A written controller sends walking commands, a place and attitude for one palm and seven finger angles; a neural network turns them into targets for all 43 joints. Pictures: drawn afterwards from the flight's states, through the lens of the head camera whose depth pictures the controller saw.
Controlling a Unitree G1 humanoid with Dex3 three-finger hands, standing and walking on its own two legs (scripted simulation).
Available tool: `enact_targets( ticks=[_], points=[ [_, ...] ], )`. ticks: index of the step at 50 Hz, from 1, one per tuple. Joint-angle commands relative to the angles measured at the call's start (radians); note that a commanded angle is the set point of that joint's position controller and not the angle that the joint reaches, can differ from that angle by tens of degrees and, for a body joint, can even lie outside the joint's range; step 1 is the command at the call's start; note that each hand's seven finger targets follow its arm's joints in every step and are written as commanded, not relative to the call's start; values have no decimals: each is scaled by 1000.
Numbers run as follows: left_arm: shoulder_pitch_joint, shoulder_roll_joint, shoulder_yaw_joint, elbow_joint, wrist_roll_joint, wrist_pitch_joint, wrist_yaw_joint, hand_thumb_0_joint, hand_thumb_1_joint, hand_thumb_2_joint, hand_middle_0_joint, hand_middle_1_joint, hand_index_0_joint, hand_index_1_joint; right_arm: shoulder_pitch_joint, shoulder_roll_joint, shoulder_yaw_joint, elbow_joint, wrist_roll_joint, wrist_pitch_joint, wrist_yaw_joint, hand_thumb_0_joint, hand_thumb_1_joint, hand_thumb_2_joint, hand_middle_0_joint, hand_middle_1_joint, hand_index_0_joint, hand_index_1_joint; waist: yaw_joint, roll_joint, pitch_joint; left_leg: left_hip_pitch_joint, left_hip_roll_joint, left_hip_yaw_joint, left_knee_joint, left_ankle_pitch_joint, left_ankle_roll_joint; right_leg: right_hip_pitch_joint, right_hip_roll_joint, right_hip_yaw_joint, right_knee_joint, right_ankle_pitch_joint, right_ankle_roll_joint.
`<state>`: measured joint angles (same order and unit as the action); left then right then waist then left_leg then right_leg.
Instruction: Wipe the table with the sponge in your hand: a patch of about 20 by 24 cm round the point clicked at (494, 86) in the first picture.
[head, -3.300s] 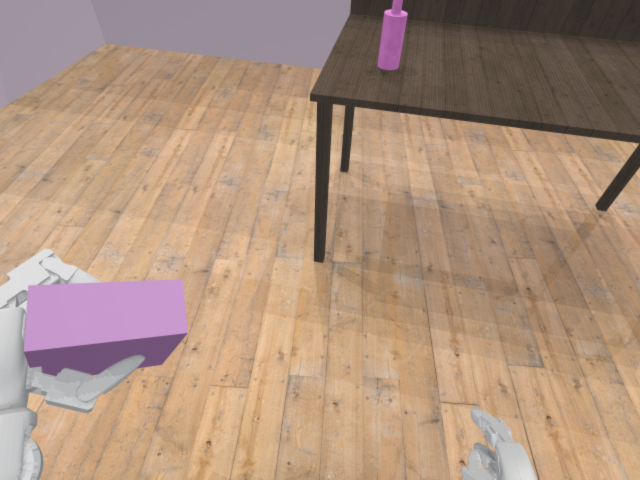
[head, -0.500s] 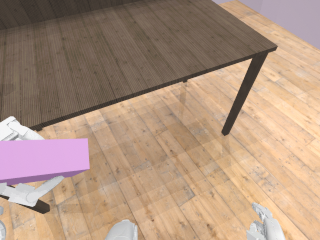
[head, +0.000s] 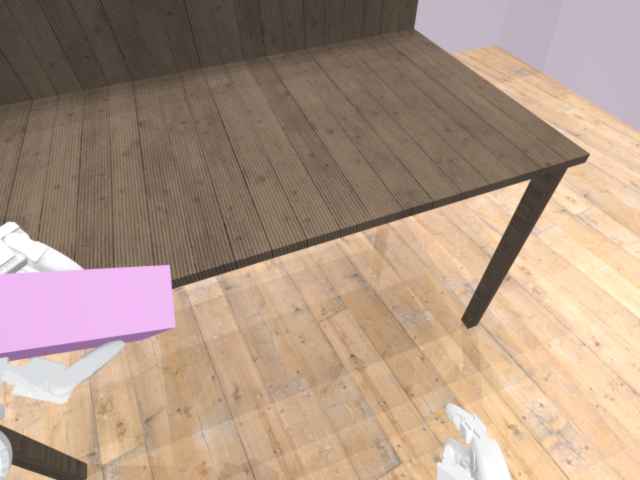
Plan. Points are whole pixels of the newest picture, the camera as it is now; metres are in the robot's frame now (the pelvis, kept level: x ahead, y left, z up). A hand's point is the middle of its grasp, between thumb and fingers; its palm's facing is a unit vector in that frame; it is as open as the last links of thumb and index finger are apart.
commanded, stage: take the last steps up to it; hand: left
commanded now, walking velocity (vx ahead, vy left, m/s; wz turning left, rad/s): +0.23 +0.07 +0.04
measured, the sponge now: (107, 312) +0.22 +0.21 +0.19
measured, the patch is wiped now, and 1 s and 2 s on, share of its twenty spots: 0.00 0.00 0.00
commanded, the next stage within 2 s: come to a stop and stand still in 0.36 s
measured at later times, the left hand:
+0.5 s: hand (99, 231) +0.30 +0.25 +0.19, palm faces +0.44 -0.79 -0.44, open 9.5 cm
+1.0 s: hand (161, 258) +0.29 +0.19 +0.17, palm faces +0.43 -0.80 -0.43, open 9.5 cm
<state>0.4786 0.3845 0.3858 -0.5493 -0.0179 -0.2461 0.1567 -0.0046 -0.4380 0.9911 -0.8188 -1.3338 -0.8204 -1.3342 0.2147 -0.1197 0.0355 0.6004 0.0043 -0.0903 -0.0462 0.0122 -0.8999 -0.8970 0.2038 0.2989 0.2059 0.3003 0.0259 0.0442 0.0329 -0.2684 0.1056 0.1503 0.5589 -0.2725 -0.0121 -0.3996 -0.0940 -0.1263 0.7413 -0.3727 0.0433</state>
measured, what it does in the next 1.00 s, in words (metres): steps on the spot: right foot, then left foot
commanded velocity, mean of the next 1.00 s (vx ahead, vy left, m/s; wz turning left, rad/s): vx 0.03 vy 0.01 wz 0.01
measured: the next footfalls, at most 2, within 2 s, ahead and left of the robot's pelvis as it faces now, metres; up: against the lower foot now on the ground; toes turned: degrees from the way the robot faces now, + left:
right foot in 0.04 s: +0.09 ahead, -0.13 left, +0.00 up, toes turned -9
left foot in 0.44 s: +0.18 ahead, +0.12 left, +0.00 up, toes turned +10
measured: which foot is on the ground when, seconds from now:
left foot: down 0.00-0.06, up 0.08-0.42, down 0.44-0.88, up 0.90-1.00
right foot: up 0.00-0.02, down 0.04-0.46, up 0.48-0.82, down 0.84-1.00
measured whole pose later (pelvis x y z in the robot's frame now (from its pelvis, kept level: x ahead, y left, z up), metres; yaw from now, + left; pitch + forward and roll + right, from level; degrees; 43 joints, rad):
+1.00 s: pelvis +0.08 -0.05 +0.00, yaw +1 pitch -1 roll +2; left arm 0.46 0.33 0.32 -0.45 -0.03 -0.15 0.15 -0.01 -0.44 1.00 -0.81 -1.34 -0.82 -1.34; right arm 0.19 -0.21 0.02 0.63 0.00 -0.06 -0.05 0.01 -0.90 -0.90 0.20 0.30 0.21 0.30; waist 0.02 0.03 0.03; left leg -0.38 0.03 0.03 0.86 -0.41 -0.03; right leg -0.28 0.02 -0.10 0.49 -0.20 -0.09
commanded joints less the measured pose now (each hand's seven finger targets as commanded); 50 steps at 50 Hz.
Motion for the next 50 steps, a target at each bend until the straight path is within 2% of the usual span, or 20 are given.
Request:
enact_targets(
  ticks=[1, 2, 3, 4, 6, 8, 11, 16, 20, 21, 22, 23, 26, 30, 37, 40, 42, 43, 45, 50],
  points=[
    [-123, 94, 59, -28, -3, -13, 13, 0, 100, 1300, -1200, -1600, -1200, -1600, -65, -181, -84, -114, 11, -31, -34, 0, -900, -900, 200, 300, 200, 300, -22, 14, -95, -99, 102, -56, -14, -194, 81, 243, 32, -32, -267, 45, -8],
    [-143, 121, 67, -5, 8, -7, 15, 0, 100, 1300, -1200, -1600, -1200, -1600, -54, -165, -84, -110, 11, -21, -35, 0, -900, -900, 200, 300, 200, 300, -23, -183, -98, -191, 22, -5, 215, -232, 50, 284, -107, 197, -388, -16, -73],
    [-146, 166, 88, 4, 7, 2, 19, 0, 100, 1300, -1200, -1600, -1200, -1600, -97, -152, -73, -130, 7, -19, -34, 0, -900, -900, 200, 300, 200, 300, -2, -433, -75, -405, -78, -18, 492, -323, 14, 365, -312, 567, -483, 98, -183],
    [-195, 179, 98, -10, -2, 2, 21, 0, 100, 1300, -1200, -1600, -1200, -1600, -123, -175, -71, -119, -1, -27, -30, 0, -900, -900, 200, 300, 200, 300, -2, -367, -84, -445, -49, -132, 638, -268, 4, 361, -378, 596, -494, 169, -214],
    [-193, 170, 86, -20, -4, -9, 10, 0, 100, 1300, -1200, -1600, -1200, -1600, -117, -177, -73, -100, 3, -22, -25, 0, -900, -900, 200, 300, 200, 300, -19, -276, -64, -448, -25, -173, 721, -165, -9, 348, -330, 508, -460, 289, -201],
    [-151, 163, 83, -86, 7, -36, 9, 0, 100, 1300, -1200, -1600, -1200, -1600, -124, -172, -62, -87, -3, -4, -19, 0, -900, -900, 200, 300, 200, 300, -22, -160, -85, -428, -14, -151, 701, -103, -22, 359, -271, 281, -401, 549, -181],
    [-131, 184, 100, -181, 8, -59, 18, 0, 100, 1300, -1200, -1600, -1200, -1600, -129, -179, -73, -104, -6, 3, -15, 0, -900, -900, 200, 300, 200, 300, -32, -149, -126, -337, -13, -98, 505, -50, -16, 365, -242, 129, -384, 675, -164],
    [44, 184, 154, -274, -9, -63, 38, 0, 100, 1300, -1200, -1600, -1200, -1600, -97, -162, -93, -167, -7, -3, -5, 0, -900, -900, 200, 300, 200, 300, 9, -171, -192, -218, -37, -15, 137, -39, -1, 459, -243, 121, -328, 738, -185],
    [65, 154, 153, -219, -18, -46, 47, 0, 100, 1300, -1200, -1600, -1200, -1600, -49, -182, -114, -166, -2, 6, -17, 0, -900, -900, 200, 300, 200, 300, -31, -106, -208, 23, -69, 23, -103, 137, -1, 353, -181, 78, -197, 567, -123],
    [28, 142, 133, -232, -18, -50, 45, 0, 100, 1300, -1200, -1600, -1200, -1600, -45, -192, -119, -172, 0, 8, -24, 0, -900, -900, 200, 300, 200, 300, -40, -37, -226, 142, -47, -8, -154, 192, 15, 281, -130, 44, -69, 494, -89],
    [13, 147, 140, -229, -20, -56, 45, 0, 100, 1300, -1200, -1600, -1200, -1600, -55, -217, -126, -177, 3, 9, -27, 0, -900, -900, 200, 300, 200, 300, -35, 155, -239, 263, 113, -212, -175, 351, 95, 107, -23, -7, 107, 189, -38],
    [5, 156, 135, -212, -21, -65, 41, 0, 100, 1300, -1200, -1600, -1200, -1600, -50, -218, -123, -184, 10, 10, -23, 0, -900, -900, 200, 300, 200, 300, -24, 260, -226, 316, 293, -459, -184, 585, 209, -79, 50, 14, 270, -276, -20],
    [-87, 169, 103, -182, -15, -55, 17, 0, 100, 1300, -1200, -1600, -1200, -1600, -69, -198, -94, -154, -7, -1, -15, 0, -900, -900, 200, 300, 200, 300, -30, 127, -135, 177, 296, -416, -199, 610, 207, -119, 17, 116, 357, -201, -15],
    [-96, 132, 40, -311, -12, -25, 0, 0, 100, 1300, -1200, -1600, -1200, -1600, -64, -195, -82, -157, -7, -33, 6, 0, -900, -900, 200, 300, 200, 300, -22, 172, -166, 181, 182, -159, -179, 675, 109, -8, 60, 55, 149, -12, -4],
    [-70, 140, 78, -228, -26, 12, 11, 0, 100, 1300, -1200, -1600, -1200, -1600, -59, -179, -58, -150, -16, -62, 1, 0, -900, -900, 200, 300, 200, 300, -28, 208, -122, 81, 225, -174, -234, 431, 106, 135, 88, 32, -93, -11, -3],
    [-74, 135, 86, -170, -21, 21, 13, 0, 100, 1300, -1200, -1600, -1200, -1600, -61, -178, -57, -146, -7, -55, -3, 0, -900, -900, 200, 300, 200, 300, -26, 156, -124, 32, 175, -136, -183, 262, 69, 244, 92, 25, -273, 119, -4],
    [-89, 132, 74, -114, -14, 21, 10, 0, 100, 1300, -1200, -1600, -1200, -1600, -71, -168, -55, -148, 0, -46, -4, 0, -900, -900, 200, 300, 200, 300, -32, 33, -116, -26, 112, -98, -84, 98, 27, 292, 26, 107, -387, 256, -23],
    [-103, 148, 75, -98, -12, 24, 11, 0, 100, 1300, -1200, -1600, -1200, -1600, -69, -154, -50, -151, -1, -40, -5, 0, -900, -900, 200, 300, 200, 300, -45, -93, -112, -51, 37, -66, 14, -23, -4, 251, -78, 250, -422, 377, -66],
    [-118, 139, 53, -97, -27, 51, 4, 0, 100, 1300, -1200, -1600, -1200, -1600, -92, -159, -59, -150, 6, -40, -4, 0, -900, -900, 200, 300, 200, 300, -16, -265, -110, -69, -73, -106, 242, -217, -20, 143, -206, 421, -506, 278, -147],
    [-106, 160, 75, -139, -17, 19, 16, 0, 100, 1300, -1200, -1600, -1200, -1600, -127, -149, -35, -129, 1, -18, -18, 0, -900, -900, 200, 300, 200, 300, -24, -130, -153, -164, -66, -150, 386, -132, -24, 246, -180, 255, -437, 353, -164]
  ],
)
